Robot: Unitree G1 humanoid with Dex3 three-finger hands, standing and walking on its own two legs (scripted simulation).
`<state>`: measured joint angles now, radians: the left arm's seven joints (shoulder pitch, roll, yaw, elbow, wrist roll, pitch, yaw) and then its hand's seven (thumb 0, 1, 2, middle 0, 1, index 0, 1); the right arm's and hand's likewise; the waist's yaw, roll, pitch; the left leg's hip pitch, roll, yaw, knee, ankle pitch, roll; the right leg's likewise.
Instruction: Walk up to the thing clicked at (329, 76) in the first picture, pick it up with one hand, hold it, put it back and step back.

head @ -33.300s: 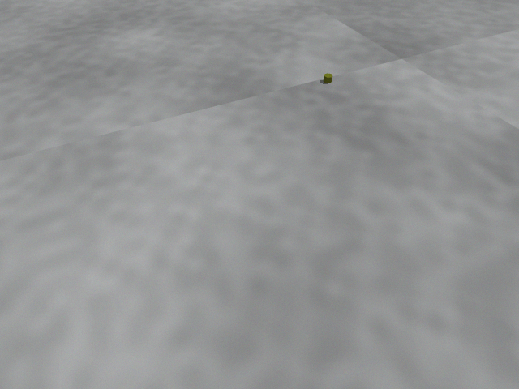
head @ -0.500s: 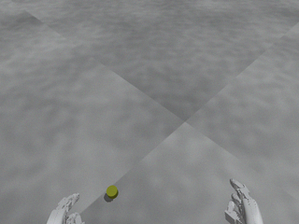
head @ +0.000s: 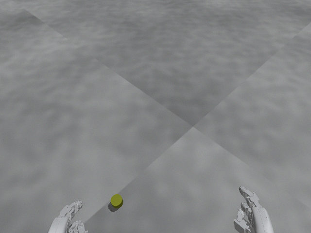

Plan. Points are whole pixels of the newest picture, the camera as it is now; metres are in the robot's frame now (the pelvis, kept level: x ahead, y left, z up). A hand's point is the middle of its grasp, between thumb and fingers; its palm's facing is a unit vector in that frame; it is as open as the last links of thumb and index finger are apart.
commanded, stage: home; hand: left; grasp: from above
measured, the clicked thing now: (117, 201) +0.45 +0.23 -0.69
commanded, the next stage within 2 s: stand in 0.54 s
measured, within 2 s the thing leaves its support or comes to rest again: neither
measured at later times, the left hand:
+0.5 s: hand out of the picture +0.16 +0.18 -0.04, palm faces +0.05 -0.98 -0.20, open 7.4 cm
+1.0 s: hand out of the picture +0.07 +0.25 -0.11, palm faces +0.04 -0.94 -0.34, open 7.4 cm
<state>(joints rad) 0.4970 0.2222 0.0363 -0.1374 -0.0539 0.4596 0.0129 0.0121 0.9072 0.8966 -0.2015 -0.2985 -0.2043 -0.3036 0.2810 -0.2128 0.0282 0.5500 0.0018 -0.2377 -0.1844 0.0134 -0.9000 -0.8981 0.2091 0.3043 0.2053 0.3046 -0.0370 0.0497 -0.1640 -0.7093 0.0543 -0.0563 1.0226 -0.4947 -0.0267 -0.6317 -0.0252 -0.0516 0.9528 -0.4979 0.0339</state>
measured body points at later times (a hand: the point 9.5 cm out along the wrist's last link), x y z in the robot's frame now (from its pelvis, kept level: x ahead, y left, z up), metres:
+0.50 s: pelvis +0.00 +0.00 +0.00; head +0.02 +0.00 +0.45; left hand +0.16 +0.23 -0.03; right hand +0.16 -0.25 -0.06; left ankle +0.01 +0.13 -0.68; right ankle -0.01 -0.14 -0.68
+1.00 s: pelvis -0.01 +0.00 +0.03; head +0.01 +0.01 +0.48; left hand +0.07 +0.29 -0.09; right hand +0.09 -0.28 -0.09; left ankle +0.01 +0.13 -0.68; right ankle -0.01 -0.14 -0.68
